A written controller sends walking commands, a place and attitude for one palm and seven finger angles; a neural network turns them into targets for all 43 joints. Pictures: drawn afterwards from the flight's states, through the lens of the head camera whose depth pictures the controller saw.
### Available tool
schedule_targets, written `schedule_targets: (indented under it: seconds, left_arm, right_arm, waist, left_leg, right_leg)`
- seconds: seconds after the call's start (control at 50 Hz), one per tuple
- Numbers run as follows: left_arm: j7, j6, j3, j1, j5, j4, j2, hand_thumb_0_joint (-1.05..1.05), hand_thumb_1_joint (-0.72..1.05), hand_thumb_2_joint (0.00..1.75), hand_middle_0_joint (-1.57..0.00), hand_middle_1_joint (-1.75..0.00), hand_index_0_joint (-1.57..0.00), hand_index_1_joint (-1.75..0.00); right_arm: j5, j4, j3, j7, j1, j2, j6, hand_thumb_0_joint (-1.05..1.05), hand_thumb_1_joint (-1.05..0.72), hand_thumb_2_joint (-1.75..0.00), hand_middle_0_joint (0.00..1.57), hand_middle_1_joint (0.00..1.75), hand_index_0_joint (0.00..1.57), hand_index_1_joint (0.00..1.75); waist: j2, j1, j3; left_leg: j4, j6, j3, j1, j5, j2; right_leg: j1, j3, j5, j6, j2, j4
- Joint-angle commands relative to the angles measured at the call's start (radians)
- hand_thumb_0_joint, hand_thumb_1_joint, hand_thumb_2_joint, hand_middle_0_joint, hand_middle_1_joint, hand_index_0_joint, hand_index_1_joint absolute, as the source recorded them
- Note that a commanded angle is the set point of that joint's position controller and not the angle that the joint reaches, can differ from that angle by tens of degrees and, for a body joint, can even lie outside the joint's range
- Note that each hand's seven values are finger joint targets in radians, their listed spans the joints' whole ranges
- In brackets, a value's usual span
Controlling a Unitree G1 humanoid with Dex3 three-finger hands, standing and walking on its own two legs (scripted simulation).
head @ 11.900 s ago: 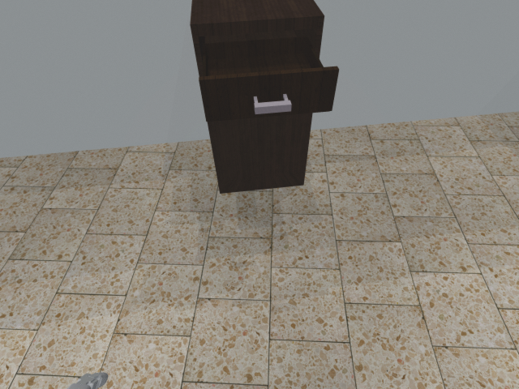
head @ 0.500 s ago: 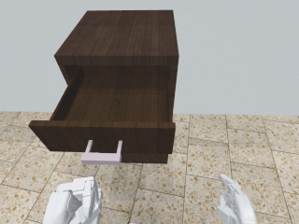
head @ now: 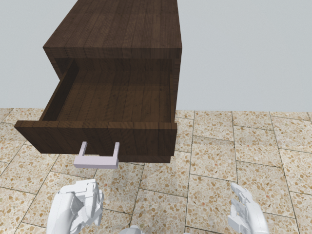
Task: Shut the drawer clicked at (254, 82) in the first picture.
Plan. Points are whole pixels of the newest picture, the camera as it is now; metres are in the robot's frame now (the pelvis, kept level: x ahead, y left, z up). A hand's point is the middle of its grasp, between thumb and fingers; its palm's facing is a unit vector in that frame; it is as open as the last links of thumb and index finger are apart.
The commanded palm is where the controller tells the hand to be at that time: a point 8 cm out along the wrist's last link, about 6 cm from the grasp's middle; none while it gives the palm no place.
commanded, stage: bring the fist close to the handle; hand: left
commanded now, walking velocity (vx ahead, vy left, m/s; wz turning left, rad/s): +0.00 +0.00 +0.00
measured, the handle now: (98, 154) +0.31 +0.17 +0.03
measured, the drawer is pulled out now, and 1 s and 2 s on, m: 0.29 0.29 0.21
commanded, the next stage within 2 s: push the drawer shut in 0.94 s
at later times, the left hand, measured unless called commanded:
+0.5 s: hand (107, 194) +0.21 +0.13 +0.03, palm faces +0.00 -1.00 -0.01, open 3.2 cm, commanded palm +0.20 +0.18 +0.03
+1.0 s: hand (109, 192) +0.22 +0.12 +0.03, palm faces +0.01 -1.00 +0.00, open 3.2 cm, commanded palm +0.19 +0.18 +0.03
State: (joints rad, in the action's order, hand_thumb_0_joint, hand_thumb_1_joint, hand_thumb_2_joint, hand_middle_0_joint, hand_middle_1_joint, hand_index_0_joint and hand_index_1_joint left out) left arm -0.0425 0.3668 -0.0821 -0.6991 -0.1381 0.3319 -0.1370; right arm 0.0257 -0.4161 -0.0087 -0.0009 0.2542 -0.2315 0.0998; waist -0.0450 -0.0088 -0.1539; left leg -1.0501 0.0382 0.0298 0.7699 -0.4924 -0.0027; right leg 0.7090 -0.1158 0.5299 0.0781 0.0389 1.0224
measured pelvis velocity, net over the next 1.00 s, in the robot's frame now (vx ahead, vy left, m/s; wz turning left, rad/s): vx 0.00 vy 0.02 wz -0.01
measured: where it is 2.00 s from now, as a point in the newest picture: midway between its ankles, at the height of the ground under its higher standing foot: outside the picture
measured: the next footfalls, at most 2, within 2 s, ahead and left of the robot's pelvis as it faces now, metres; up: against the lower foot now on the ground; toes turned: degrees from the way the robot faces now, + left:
none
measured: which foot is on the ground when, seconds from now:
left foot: down 0.00-1.00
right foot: down 0.00-1.00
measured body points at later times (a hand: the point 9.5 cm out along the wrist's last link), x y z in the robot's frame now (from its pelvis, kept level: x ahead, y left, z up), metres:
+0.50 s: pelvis -0.01 +0.01 -0.02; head +0.06 +0.01 +0.42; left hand +0.21 +0.18 +0.03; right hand +0.18 -0.22 -0.10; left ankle +0.01 +0.10 -0.67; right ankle -0.01 -0.07 -0.67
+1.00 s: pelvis +0.00 +0.02 -0.03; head +0.08 +0.02 +0.42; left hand +0.21 +0.18 +0.03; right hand +0.18 -0.21 -0.11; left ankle +0.01 +0.10 -0.67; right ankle -0.01 -0.07 -0.67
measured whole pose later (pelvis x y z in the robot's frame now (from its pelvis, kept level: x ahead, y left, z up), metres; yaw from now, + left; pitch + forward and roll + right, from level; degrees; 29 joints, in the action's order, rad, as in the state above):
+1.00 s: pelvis +0.00 +0.02 -0.03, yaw -1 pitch +18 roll -2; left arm 0.06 0.44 -0.13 -0.48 -0.08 0.15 -0.12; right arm -0.01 -0.43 -0.02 0.02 0.22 -0.23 0.05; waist -0.04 -0.02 -0.17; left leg -1.20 0.06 0.04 0.97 -0.54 -0.01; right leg 0.91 -0.11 0.58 0.06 0.03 1.16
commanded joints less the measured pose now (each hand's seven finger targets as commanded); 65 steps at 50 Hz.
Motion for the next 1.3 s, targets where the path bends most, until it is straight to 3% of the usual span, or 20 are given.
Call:
schedule_targets:
  seconds: [0.0,0.18,0.24,0.38,0.42,0.48,0.52,0.58,0.62,0.66,0.72,0.78,0.9,0.96,1.02,1.18,1.22,1.28]
  left_arm:
    - [0.002,0.079,0.031,-0.012,-0.009,0.172,-0.047,0.0,0.9,0.9,-1.4,-1.6,-1.4,-1.6]
    - [0.019,0.12,0.054,0.065,-0.003,0.098,-0.06,0.0,0.9,0.9,-1.4,-1.6,-1.4,-1.6]
    - [0.022,0.13,0.033,0.118,-0.003,0.082,-0.038,0.0,0.9,0.9,-1.4,-1.6,-1.4,-1.6]
    - [0.042,0.124,0.037,0.198,0.013,0.023,-0.052,0.0,0.9,0.9,-1.4,-1.6,-1.4,-1.6]
    - [0.046,0.122,0.012,0.234,0.015,0.01,-0.026,0.0,0.9,0.9,-1.4,-1.6,-1.4,-1.6]
    - [0.056,0.117,0.051,0.292,0.022,-0.04,-0.062,0.0,0.9,0.9,-1.4,-1.6,-1.4,-1.6]
    - [0.058,0.121,0.03,0.334,0.02,-0.045,-0.036,0.0,0.9,0.9,-1.4,-1.6,-1.4,-1.6]
    - [0.066,0.123,0.057,0.286,0.014,0.014,-0.066,0.0,0.9,0.9,-1.4,-1.6,-1.4,-1.6]
    - [0.067,0.112,0.017,0.244,0.012,0.033,-0.03,0.0,0.9,0.9,-1.4,-1.6,-1.4,-1.6]
    - [0.07,0.097,-0.006,0.221,0.016,0.018,-0.012,0.0,0.9,0.9,-1.4,-1.6,-1.4,-1.6]
    - [0.076,0.09,0.004,0.204,0.03,-0.02,-0.016,0.0,0.9,0.9,-1.4,-1.6,-1.4,-1.6]
    - [0.084,0.112,-0.004,0.234,0.042,0.004,-0.022,0.0,0.9,0.9,-1.4,-1.6,-1.4,-1.6]
    - [0.101,0.152,-0.028,0.231,0.05,0.051,-0.012,0.0,0.9,0.9,-1.4,-1.6,-1.4,-1.6]
    - [0.099,0.137,-0.036,0.238,0.054,0.034,-0.011,0.0,0.9,0.9,-1.4,-1.6,-1.4,-1.6]
    - [0.098,0.118,-0.029,0.212,0.054,0.031,-0.014,0.0,0.9,0.9,-1.4,-1.6,-1.4,-1.6]
    - [0.107,0.113,-0.003,0.374,0.051,-0.012,-0.036,0.0,0.9,0.9,-1.4,-1.6,-1.4,-1.6]
    - [0.101,0.111,0.011,0.38,0.048,-0.037,-0.039,0.0,0.9,0.9,-1.4,-1.6,-1.4,-1.6]
    - [0.097,0.105,0.006,0.423,0.039,-0.032,-0.037,0.0,0.9,0.9,-1.4,-1.6,-1.4,-1.6]
  right_arm:
    - [0.003,0.166,0.042,-0.006,-0.075,-0.1,0.052,0.0,-0.9,-0.9,0.2,0.3,0.2,0.3]
    - [-0.007,0.144,0.045,-0.003,-0.08,-0.105,0.049,0.0,-0.9,-0.9,0.2,0.3,0.2,0.3]
    - [-0.01,0.142,0.044,-0.003,-0.075,-0.106,0.048,0.0,-0.9,-0.9,0.2,0.3,0.2,0.3]
    - [-0.016,0.134,0.041,-0.002,-0.071,-0.116,0.038,0.0,-0.9,-0.9,0.2,0.3,0.2,0.3]
    - [-0.018,0.135,0.039,0.0,-0.071,-0.114,0.035,0.0,-0.9,-0.9,0.2,0.3,0.2,0.3]
    - [-0.021,0.123,0.037,-0.002,-0.068,-0.121,0.025,0.0,-0.9,-0.9,0.2,0.3,0.2,0.3]
    - [-0.023,0.121,0.036,0.0,-0.068,-0.118,0.024,0.0,-0.9,-0.9,0.2,0.3,0.2,0.3]
    - [-0.02,0.13,0.039,0.004,-0.058,-0.12,0.02,0.0,-0.9,-0.9,0.2,0.3,0.2,0.3]
    - [-0.017,0.136,0.038,0.009,-0.052,-0.112,0.014,0.0,-0.9,-0.9,0.2,0.3,0.2,0.3]
    - [-0.018,0.136,0.038,0.01,-0.05,-0.111,0.007,0.0,-0.9,-0.9,0.2,0.3,0.2,0.3]
    - [-0.02,0.134,0.04,0.01,-0.058,-0.112,-0.004,0.0,-0.9,-0.9,0.2,0.3,0.2,0.3]
    - [-0.025,0.138,0.039,0.007,-0.065,-0.112,-0.004,0.0,-0.9,-0.9,0.2,0.3,0.2,0.3]
    - [-0.027,0.14,0.039,0.012,-0.059,-0.108,0.001,0.0,-0.9,-0.9,0.2,0.3,0.2,0.3]
    - [-0.024,0.145,0.037,0.013,-0.061,-0.112,-0.006,0.0,-0.9,-0.9,0.2,0.3,0.2,0.3]
    - [-0.023,0.151,0.039,0.01,-0.058,-0.109,-0.012,0.0,-0.9,-0.9,0.2,0.3,0.2,0.3]
    - [-0.027,0.13,0.03,0.002,-0.062,-0.114,-0.017,0.0,-0.9,-0.9,0.2,0.3,0.2,0.3]
    - [-0.025,0.126,0.03,0.002,-0.064,-0.114,-0.018,0.0,-0.9,-0.9,0.2,0.3,0.2,0.3]
    - [-0.022,0.122,0.031,0.003,-0.059,-0.118,-0.016,0.0,-0.9,-0.9,0.2,0.3,0.2,0.3]
  waist:
    - [0.065,-0.011,-0.121]
    - [0.066,-0.013,-0.151]
    - [0.062,-0.021,-0.165]
    - [0.042,-0.024,-0.189]
    - [0.047,-0.031,-0.197]
    - [0.063,-0.03,-0.2]
    - [0.038,-0.03,-0.228]
    - [0.008,-0.003,-0.314]
    - [0.001,-0.005,-0.31]
    - [0.037,-0.019,-0.278]
    - [0.072,-0.026,-0.217]
    - [0.06,-0.03,-0.2]
    - [0.009,-0.025,-0.259]
    - [0.028,-0.03,-0.239]
    - [0.043,-0.024,-0.263]
    - [0.052,-0.048,-0.217]
    - [0.046,-0.035,-0.249]
    - [0.017,-0.036,-0.269]
  left_leg:
    - [0.106,0.004,-0.063,-0.065,0.222,-0.002]
    - [0.067,0.001,-0.066,-0.01,0.206,0.001]
    - [0.053,0.0,-0.069,-0.005,0.202,0.002]
    - [0.038,-0.002,-0.079,0.012,0.194,0.006]
    - [0.031,-0.002,-0.081,0.016,0.186,0.006]
    - [0.018,-0.003,-0.082,0.048,0.171,0.006]
    - [0.01,-0.003,-0.082,0.036,0.189,0.004]
    - [0.029,-0.007,-0.079,-0.024,0.268,0.006]
    - [0.04,-0.008,-0.079,-0.053,0.318,0.007]
    - [0.041,-0.008,-0.084,-0.046,0.317,0.011]
    - [0.037,-0.009,-0.084,0.002,0.266,0.009]
    - [0.031,-0.008,-0.088,0.013,0.23,0.009]
    - [0.027,-0.014,-0.099,-0.038,0.275,0.013]
    - [0.028,-0.012,-0.1,-0.013,0.232,0.011]
    - [0.025,-0.01,-0.091,-0.016,0.246,0.009]
    - [0.011,-0.006,-0.089,0.023,0.195,0.007]
    - [0.015,-0.007,-0.085,0.017,0.203,0.005]
    - [0.025,-0.007,-0.088,-0.018,0.235,0.006]
  right_leg:
    - [-0.097,0.151,-0.302,-0.078,-0.042,-0.183]
    - [-0.043,0.145,-0.259,-0.069,-0.035,-0.135]
    - [-0.014,0.134,-0.243,-0.063,-0.032,-0.113]
    - [0.038,0.11,-0.211,-0.052,-0.022,-0.074]
    - [0.055,0.108,-0.208,-0.054,-0.022,-0.066]
    - [0.061,0.115,-0.183,-0.051,-0.021,-0.059]
    - [0.068,0.11,-0.208,-0.049,-0.021,-0.044]
    - [0.007,0.101,-0.287,-0.046,-0.02,-0.035]
    - [-0.003,0.091,-0.338,-0.046,-0.02,-0.038]
    - [0.008,0.084,-0.343,-0.051,-0.019,-0.043]
    - [0.031,0.085,-0.307,-0.052,-0.018,-0.044]
    - [0.064,0.086,-0.256,-0.048,-0.017,-0.038]
    - [0.085,0.077,-0.26,-0.042,-0.016,-0.012]
    - [0.087,0.08,-0.233,-0.044,-0.016,-0.021]
    - [0.058,0.087,-0.263,-0.047,-0.017,-0.028]
    - [0.077,0.101,-0.221,-0.049,-0.019,-0.045]
    - [0.053,0.104,-0.23,-0.048,-0.02,-0.043]
    - [0.045,0.1,-0.256,-0.046,-0.021,-0.048]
